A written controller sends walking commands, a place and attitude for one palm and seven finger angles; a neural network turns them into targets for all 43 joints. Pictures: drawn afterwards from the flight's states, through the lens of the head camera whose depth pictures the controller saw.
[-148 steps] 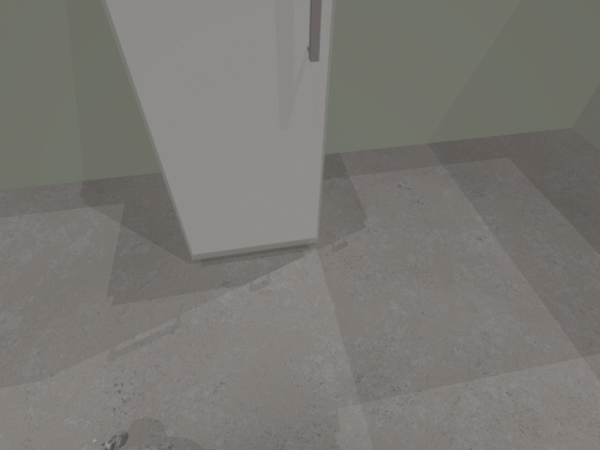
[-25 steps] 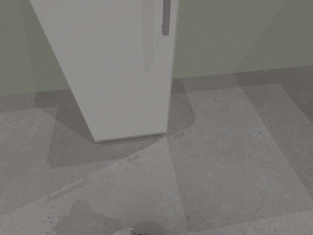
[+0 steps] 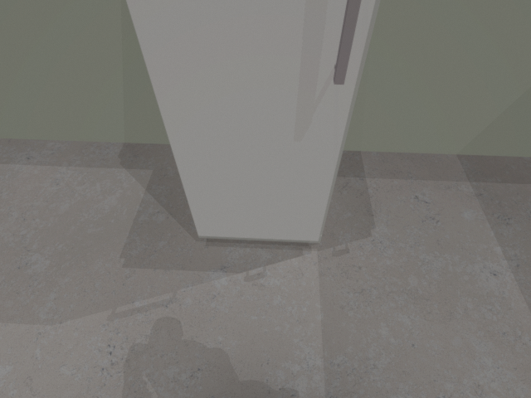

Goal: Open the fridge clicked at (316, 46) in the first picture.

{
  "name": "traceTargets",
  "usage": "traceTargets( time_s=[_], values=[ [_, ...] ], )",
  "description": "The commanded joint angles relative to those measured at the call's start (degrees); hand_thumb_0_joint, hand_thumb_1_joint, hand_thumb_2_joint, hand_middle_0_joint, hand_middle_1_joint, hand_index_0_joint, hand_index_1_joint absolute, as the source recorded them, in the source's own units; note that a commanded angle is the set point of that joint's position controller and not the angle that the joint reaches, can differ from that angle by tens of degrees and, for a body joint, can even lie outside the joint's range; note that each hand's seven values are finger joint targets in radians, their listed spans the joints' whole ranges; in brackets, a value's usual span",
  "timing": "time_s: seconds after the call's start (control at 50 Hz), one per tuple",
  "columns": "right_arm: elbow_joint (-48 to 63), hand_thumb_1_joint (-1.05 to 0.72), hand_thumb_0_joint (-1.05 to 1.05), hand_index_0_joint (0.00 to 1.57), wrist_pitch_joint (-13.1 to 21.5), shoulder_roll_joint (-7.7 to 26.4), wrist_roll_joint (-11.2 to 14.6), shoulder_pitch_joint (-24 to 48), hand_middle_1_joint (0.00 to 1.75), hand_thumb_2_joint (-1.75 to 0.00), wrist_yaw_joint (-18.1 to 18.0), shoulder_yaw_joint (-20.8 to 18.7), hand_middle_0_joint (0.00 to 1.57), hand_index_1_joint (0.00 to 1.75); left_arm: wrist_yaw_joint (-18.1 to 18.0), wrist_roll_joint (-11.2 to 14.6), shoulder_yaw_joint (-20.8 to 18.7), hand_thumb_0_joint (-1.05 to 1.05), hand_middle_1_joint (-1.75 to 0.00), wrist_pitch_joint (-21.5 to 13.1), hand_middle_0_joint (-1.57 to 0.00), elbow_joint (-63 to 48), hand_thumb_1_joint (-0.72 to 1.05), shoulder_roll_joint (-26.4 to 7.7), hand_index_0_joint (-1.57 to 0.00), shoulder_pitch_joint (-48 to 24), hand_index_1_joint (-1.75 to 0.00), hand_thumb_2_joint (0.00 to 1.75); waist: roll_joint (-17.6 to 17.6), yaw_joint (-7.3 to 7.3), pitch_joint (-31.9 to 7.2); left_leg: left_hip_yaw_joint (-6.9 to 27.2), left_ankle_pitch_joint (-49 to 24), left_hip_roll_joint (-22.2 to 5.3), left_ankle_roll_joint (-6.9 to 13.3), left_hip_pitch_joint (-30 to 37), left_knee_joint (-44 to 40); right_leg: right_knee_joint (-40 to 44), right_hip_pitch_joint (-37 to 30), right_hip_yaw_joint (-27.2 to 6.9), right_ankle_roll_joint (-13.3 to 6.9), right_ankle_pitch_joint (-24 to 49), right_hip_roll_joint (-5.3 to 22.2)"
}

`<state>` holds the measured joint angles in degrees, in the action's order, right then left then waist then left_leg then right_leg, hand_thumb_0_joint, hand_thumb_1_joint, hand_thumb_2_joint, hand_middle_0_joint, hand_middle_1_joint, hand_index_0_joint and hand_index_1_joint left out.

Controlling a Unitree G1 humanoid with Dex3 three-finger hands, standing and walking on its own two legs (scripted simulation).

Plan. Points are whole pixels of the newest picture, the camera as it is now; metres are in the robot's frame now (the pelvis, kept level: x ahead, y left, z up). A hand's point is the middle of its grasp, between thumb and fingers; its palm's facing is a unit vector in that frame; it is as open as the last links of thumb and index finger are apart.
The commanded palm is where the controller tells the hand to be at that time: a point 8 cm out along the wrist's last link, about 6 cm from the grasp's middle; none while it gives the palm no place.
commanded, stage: take the last steps up to it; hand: right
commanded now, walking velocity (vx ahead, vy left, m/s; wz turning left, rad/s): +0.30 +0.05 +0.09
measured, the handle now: out of the picture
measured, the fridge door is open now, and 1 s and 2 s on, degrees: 0 0 0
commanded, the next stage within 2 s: come to a stop and stand still in 0.66 s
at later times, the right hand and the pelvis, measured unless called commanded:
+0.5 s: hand out of the picture +0.05 -0.15 -0.20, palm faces +0.06 +0.99 -0.12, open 7.4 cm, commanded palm none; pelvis +0.14 +0.00 -0.02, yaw +2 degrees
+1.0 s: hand (348, 296) +0.35 -0.14 -0.16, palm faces -0.01 +0.97 -0.23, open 7.3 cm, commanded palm none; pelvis +0.26 +0.04 -0.01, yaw +1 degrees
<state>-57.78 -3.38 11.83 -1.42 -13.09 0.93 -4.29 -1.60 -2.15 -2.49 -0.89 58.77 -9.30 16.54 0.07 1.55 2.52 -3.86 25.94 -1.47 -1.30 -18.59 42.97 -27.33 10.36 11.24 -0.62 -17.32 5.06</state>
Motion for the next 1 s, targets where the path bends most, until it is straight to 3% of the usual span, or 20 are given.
traceTargets(
  time_s=[0.0,0.02,0.04,0.06,0.08,0.14,0.18,0.36,0.42,0.44,0.46,0.48,0.54,0.6,0.74,0.8,0.84,0.86,0.88,0.98],
  values=[
    [2.44,-0.90,0.00,0.20,3.53,0.96,-0.01,-1.65,0.30,-0.90,0.52,0.22,0.20,0.30,-0.18,0.35,-2.10,0.00,-0.30,-0.52,-0.20,0.57,0.90,-10.44,-0.20,4.15,-0.30,0.90,8.25,-1.17,-3.13,-3.54,-8.64,1.50,2.01,6.26,-16.89,4.15,-2.98,-11.19,-4.98,9.24,12.26],
    [0.69,-0.90,0.00,0.20,4.16,3.17,-0.13,-5.92,0.30,-0.90,0.13,-0.14,0.20,0.30,0.24,0.85,-1.80,0.00,-0.30,-0.73,-0.20,0.71,0.90,-8.86,-0.20,3.39,-0.30,0.90,2.91,-3.41,-4.45,0.33,-11.89,-1.00,3.60,17.28,-22.52,-3.08,4.92,-8.03,-2.61,5.94,9.89],
    [-1.57,-0.90,0.00,0.20,5.03,8.31,-0.42,-11.74,0.30,-0.90,-0.70,-1.00,0.20,0.30,0.65,1.54,-0.57,0.00,-0.30,-1.13,-0.20,-0.83,0.90,-4.55,-0.20,2.65,-0.30,0.90,-12.10,-5.55,-6.10,16.88,-10.47,-14.48,8.68,29.42,-27.46,-17.59,19.67,0.25,0.75,-4.98,3.50],
    [-2.92,-0.90,0.00,0.20,4.93,11.06,0.42,-16.22,0.30,-0.90,-1.25,-1.15,0.20,0.30,0.92,0.82,-0.26,0.00,-0.30,-0.96,-0.20,-3.61,0.90,-5.13,-0.20,-3.87,-0.30,0.90,-13.31,-8.21,-2.68,26.57,-12.81,-21.11,13.95,27.70,-29.93,-27.75,29.05,-3.18,1.88,-18.71,-0.29],
    [-3.70,-0.90,0.00,0.20,5.39,9.52,0.51,-16.87,0.30,-0.90,-1.78,-1.17,0.20,0.30,1.02,0.52,-0.62,0.00,-0.30,-0.68,-0.20,-3.76,0.90,-5.72,-0.20,-6.57,-0.30,0.90,-13.02,-8.39,0.43,27.33,-12.40,-20.37,15.16,23.25,-30.97,-33.35,31.53,-7.71,1.28,-15.40,1.03],
    [-2.75,-0.90,0.00,0.20,6.12,4.19,0.11,-9.57,0.30,-0.90,-2.26,0.38,0.20,0.30,1.78,0.26,-1.17,0.00,-0.30,-0.49,-0.20,-1.10,0.90,-4.78,-0.20,-4.12,-0.30,0.90,-5.26,-3.13,4.78,16.02,-14.00,-15.70,13.11,15.57,-31.06,-35.01,29.07,-8.31,2.27,-5.30,3.63],
    [-2.80,-0.90,0.00,0.20,6.85,3.38,0.05,-8.92,0.30,-0.90,-2.18,0.78,0.20,0.30,2.05,0.34,-1.09,0.00,-0.30,-0.10,-0.20,-0.02,0.90,-3.21,-0.20,-1.91,-0.30,0.90,-5.98,-1.62,4.76,10.85,-20.10,-13.31,11.76,11.99,-31.33,-31.64,25.24,-6.66,3.04,-2.09,2.94],
    [-6.25,-0.90,0.00,0.20,7.55,4.39,-0.26,-12.78,0.30,-0.90,-2.42,0.56,0.20,0.30,3.07,1.13,-1.00,0.00,-0.30,-1.41,-0.20,-2.61,0.90,-1.50,-0.20,-7.53,-0.30,0.90,-6.75,-2.14,6.02,7.83,-27.59,-12.72,10.35,12.41,-28.76,-13.35,17.26,-4.38,0.53,2.63,0.69],
    [-6.35,-0.90,0.00,0.20,7.26,3.81,0.16,-11.58,0.30,-0.90,-2.30,0.40,0.20,0.30,1.83,0.62,-1.64,0.00,-0.30,-2.36,-0.20,1.61,0.90,-4.37,-0.20,5.37,-0.30,0.90,-1.18,3.63,-0.18,3.00,-36.20,-8.02,7.50,8.45,-10.50,-3.48,-2.93,-2.66,-0.70,7.95,-2.98],
    [-5.74,-0.90,0.00,0.20,6.98,1.42,0.64,-13.55,0.30,-0.90,-2.08,0.50,0.20,0.30,1.03,-0.15,-2.62,0.00,-0.30,-2.80,-0.20,3.20,0.90,-9.47,-0.20,13.15,-0.30,0.90,8.84,5.81,-5.85,-0.07,-24.01,-2.92,4.88,0.36,3.98,1.02,-14.28,-15.53,-3.90,8.30,6.89],
    [-4.29,-0.90,0.00,0.20,6.93,-0.99,1.16,-15.21,0.30,-0.90,-1.53,0.96,0.20,0.30,0.65,0.08,-3.32,0.00,-0.30,-2.54,-0.20,4.21,0.90,-14.47,-0.20,17.54,-0.30,0.90,21.22,5.22,-10.30,-2.54,6.06,3.65,3.03,-9.58,21.13,9.66,-19.86,-34.86,-9.48,9.33,20.13],
    [-3.48,-0.90,0.00,0.20,6.72,0.56,0.59,-12.66,0.30,-0.90,-1.84,0.87,0.20,0.30,0.25,0.67,-3.00,0.00,-0.30,-2.07,-0.20,3.98,0.90,-13.55,-0.20,14.68,-0.30,0.90,15.99,4.77,-9.82,3.06,7.36,1.77,4.17,-11.73,28.99,13.64,-15.00,-37.05,-10.95,-1.11,21.51],
    [-3.32,-0.90,0.00,0.20,5.89,-1.10,-0.25,-7.43,0.30,-0.90,-0.67,0.81,0.20,0.30,-0.01,0.70,-1.06,0.00,-0.30,-2.79,-0.20,0.82,0.90,-5.82,-0.20,3.17,-0.30,0.90,4.21,0.44,3.02,4.31,-4.36,-4.83,3.29,-13.46,28.41,17.52,3.41,-25.35,-8.52,-5.39,16.11],
    [-4.03,-0.90,0.00,0.20,4.34,-3.26,-0.33,-11.65,0.30,-0.90,-0.70,0.91,0.20,0.30,-0.04,0.79,-0.86,0.00,-0.30,-3.35,-0.20,0.60,0.90,-4.48,-0.20,0.76,-0.30,0.90,5.81,-2.55,0.18,2.01,-6.48,-5.04,2.08,-7.30,18.90,16.75,6.46,-14.50,-7.87,5.47,11.97],
    [-0.41,-0.90,0.00,0.20,4.28,-3.00,-0.41,-4.38,0.30,-0.90,-0.70,1.10,0.20,0.30,0.41,0.51,-1.52,0.00,-0.30,-2.04,-0.20,1.56,0.90,-6.34,-0.20,2.36,-0.30,0.90,6.38,-1.15,1.81,-1.28,-8.61,-3.43,1.00,-2.45,-1.65,15.05,5.48,-12.74,-9.02,4.02,11.31],
    [-2.04,-0.90,0.00,0.20,4.84,-2.22,-0.14,-7.47,0.30,-0.90,-1.56,1.51,0.20,0.30,-0.02,0.84,-0.66,0.00,-0.30,-1.38,-0.20,2.43,0.90,-4.87,-0.20,1.38,-0.30,0.90,3.41,-3.80,-0.33,-1.73,-19.35,-2.01,0.37,7.78,-16.74,4.99,5.07,-8.67,-4.73,13.18,6.97],
    [-3.10,-0.90,0.00,0.20,6.00,4.19,0.01,-8.08,0.30,-0.90,-2.61,1.46,0.20,0.30,0.31,1.83,0.54,0.00,-0.30,-1.32,-0.20,3.03,0.90,-0.54,-0.20,4.26,-0.30,0.90,-8.42,-2.23,-2.68,11.62,-40.44,-13.81,3.81,14.15,-21.46,-0.37,9.30,-5.24,0.92,-0.68,0.64],
    [-2.49,-0.90,0.00,0.20,5.69,6.20,0.36,-6.52,0.30,-0.90,-2.70,1.28,0.20,0.30,0.32,1.89,0.50,0.00,-0.30,-0.55,-0.20,3.64,0.90,-0.22,-0.20,6.12,-0.30,0.90,-7.04,-1.12,-3.55,11.74,-45.31,-17.50,6.67,11.83,-21.26,-1.35,6.11,-5.20,1.72,-4.95,-0.90],
    [-2.12,-0.90,0.00,0.20,5.74,7.29,0.53,-4.88,0.30,-0.90,-2.93,0.74,0.20,0.30,0.11,1.85,0.32,0.00,-0.30,0.56,-0.20,4.11,0.90,-0.46,-0.20,6.49,-0.30,0.90,-14.32,-1.16,-5.30,12.68,-49.00,-17.29,8.52,10.53,-21.60,-4.68,4.57,-4.84,2.32,-7.64,-1.02],
    [-1.33,-0.90,0.00,0.20,4.09,7.33,-0.14,-3.91,0.30,-0.90,-4.21,-0.61,0.20,0.30,-0.64,1.82,-1.01,0.00,-0.30,2.65,-0.20,2.51,0.90,-1.83,-0.20,2.51,-0.30,0.90,-7.66,-3.79,-5.85,12.07,-68.60,-20.46,13.73,16.63,-18.38,-24.92,13.19,-9.41,2.88,-15.03,-3.02]
  ],
)
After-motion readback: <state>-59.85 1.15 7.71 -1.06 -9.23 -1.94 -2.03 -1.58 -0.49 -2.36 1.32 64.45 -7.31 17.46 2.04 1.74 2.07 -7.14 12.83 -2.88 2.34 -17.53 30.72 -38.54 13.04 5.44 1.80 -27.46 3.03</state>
